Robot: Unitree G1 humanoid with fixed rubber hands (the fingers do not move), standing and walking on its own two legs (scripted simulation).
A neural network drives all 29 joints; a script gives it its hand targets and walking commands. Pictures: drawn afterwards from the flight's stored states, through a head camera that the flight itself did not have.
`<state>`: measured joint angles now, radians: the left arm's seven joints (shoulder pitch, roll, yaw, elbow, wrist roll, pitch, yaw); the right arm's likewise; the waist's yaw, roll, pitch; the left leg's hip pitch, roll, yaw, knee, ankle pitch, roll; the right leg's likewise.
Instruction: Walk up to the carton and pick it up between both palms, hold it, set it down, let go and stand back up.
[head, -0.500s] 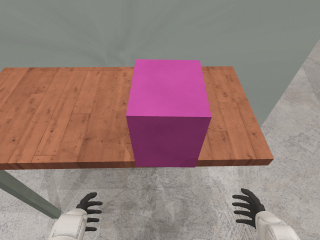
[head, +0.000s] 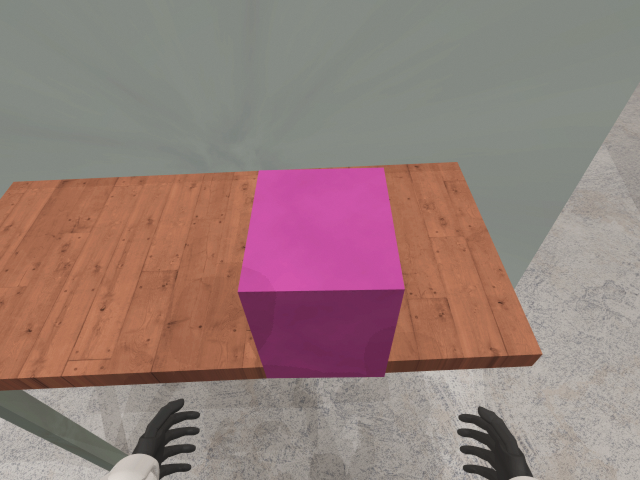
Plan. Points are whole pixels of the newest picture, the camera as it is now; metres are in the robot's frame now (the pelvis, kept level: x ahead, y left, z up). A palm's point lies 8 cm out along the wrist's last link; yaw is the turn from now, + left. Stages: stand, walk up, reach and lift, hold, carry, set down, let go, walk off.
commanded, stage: reach and lift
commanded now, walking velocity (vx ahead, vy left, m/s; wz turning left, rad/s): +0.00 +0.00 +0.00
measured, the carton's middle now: (323, 276) +0.37 +0.01 +0.06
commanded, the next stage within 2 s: none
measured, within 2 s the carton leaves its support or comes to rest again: neither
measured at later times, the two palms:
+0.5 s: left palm out of the picture +0.12 +0.22 -0.03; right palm out of the picture +0.10 -0.19 -0.03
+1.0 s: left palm out of the picture +0.15 +0.21 +0.03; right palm (513, 447) +0.16 -0.17 +0.03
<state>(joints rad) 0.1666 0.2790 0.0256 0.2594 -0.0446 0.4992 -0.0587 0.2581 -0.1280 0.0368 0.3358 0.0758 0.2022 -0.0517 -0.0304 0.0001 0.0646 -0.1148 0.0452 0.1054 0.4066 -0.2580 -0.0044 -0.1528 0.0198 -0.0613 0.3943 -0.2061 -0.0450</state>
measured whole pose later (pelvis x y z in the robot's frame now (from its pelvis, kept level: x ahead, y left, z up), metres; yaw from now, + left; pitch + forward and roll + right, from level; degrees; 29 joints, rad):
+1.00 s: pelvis -0.03 -0.01 +0.00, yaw +3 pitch -3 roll +0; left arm 0.29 0.29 -0.03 -0.09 -0.21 0.32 0.01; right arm 0.39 -0.02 0.04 -0.14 0.11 0.24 -0.14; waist 0.03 -0.02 0.02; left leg -0.10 0.03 0.07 0.32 -0.15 -0.02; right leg -0.13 0.03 -0.05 0.33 -0.15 -0.05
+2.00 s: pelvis -0.02 +0.00 +0.01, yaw +1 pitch -2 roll +0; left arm -0.14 0.19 0.10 -0.23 -0.17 0.64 0.05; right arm -0.10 -0.19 0.00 -0.11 0.29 0.36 -0.19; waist 0.00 -0.03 0.06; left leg -0.07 0.02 0.09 0.28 -0.17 0.00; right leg -0.12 0.03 0.01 0.30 -0.14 -0.03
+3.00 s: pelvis -0.01 +0.00 +0.01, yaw +2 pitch +1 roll +0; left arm -0.80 0.23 0.15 0.58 -0.07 0.51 0.05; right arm -0.83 -0.26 0.08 0.72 0.42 0.33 -0.20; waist -0.05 -0.02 -0.02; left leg -0.16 0.02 0.05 0.32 -0.19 0.00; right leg -0.17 0.04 0.00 0.28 -0.14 -0.03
